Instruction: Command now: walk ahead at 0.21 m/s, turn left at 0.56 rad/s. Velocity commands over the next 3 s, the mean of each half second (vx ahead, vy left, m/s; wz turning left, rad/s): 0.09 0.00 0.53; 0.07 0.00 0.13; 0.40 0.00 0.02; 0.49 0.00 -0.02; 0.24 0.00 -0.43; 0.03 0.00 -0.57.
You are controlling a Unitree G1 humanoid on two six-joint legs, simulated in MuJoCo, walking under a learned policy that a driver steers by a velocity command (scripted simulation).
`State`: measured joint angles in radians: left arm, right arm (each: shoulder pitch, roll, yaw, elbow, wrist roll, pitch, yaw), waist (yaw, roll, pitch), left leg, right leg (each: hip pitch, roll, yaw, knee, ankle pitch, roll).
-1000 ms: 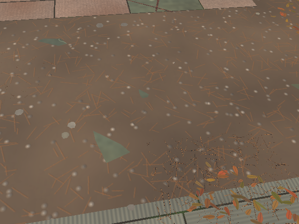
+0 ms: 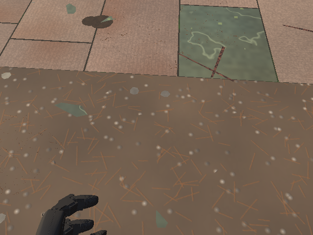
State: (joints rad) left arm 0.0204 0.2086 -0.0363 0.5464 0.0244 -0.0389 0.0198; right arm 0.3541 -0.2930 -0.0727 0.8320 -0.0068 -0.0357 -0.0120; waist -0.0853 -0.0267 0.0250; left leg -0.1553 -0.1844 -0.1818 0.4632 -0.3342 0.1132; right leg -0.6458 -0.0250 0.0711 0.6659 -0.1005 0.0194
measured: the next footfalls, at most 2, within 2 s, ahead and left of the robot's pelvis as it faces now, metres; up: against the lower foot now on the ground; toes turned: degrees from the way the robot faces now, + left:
right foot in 0.06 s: +0.21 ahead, -0.12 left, +0.00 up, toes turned +5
left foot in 0.52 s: +0.09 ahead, +0.06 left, +0.00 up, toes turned +18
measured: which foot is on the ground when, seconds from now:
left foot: down 0.00-0.06, up 0.08-0.50, down 0.52-1.00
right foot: up 0.00-0.04, down 0.06-0.52, up 0.54-0.80, down 0.82-1.00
